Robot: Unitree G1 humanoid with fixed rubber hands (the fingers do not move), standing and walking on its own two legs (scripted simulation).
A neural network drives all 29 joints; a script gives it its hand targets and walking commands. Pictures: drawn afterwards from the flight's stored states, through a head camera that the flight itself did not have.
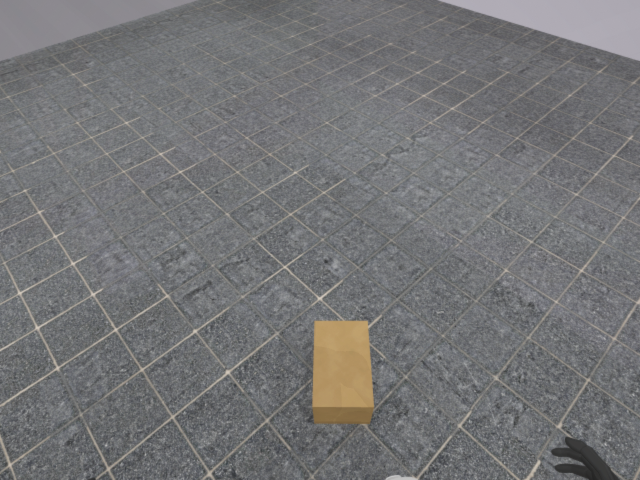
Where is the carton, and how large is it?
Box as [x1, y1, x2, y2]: [312, 321, 373, 423]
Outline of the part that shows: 314,321 312,398 314,423 369,423 373,409 367,321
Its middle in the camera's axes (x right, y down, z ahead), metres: +0.06 +0.38 +1.17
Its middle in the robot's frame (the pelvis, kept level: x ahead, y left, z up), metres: +0.52 -0.02 -0.67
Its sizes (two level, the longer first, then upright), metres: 0.255 0.163 0.153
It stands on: the floor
